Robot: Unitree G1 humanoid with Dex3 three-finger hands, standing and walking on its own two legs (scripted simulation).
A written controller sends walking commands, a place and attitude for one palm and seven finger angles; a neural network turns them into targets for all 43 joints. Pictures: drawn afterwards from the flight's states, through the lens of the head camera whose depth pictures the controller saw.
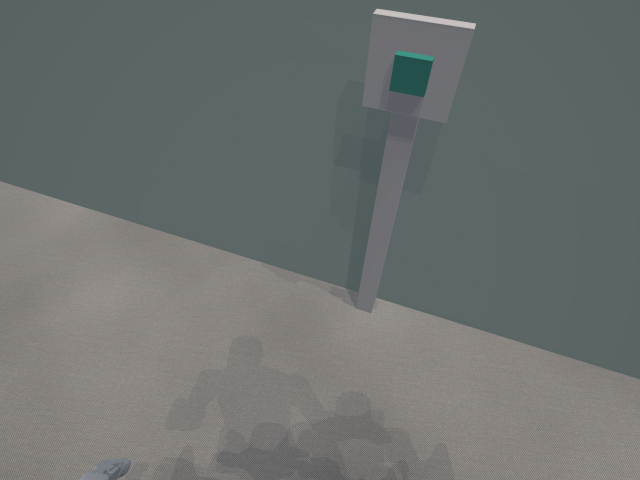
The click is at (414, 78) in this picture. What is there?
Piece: button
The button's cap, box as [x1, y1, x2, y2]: [389, 50, 433, 96]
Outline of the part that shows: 397,50 394,58 389,90 423,96 433,57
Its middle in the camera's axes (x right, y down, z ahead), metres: +0.17 -0.32 +0.75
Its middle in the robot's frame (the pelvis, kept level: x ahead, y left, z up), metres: +0.80 -0.13 +0.15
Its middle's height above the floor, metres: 0.92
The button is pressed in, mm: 0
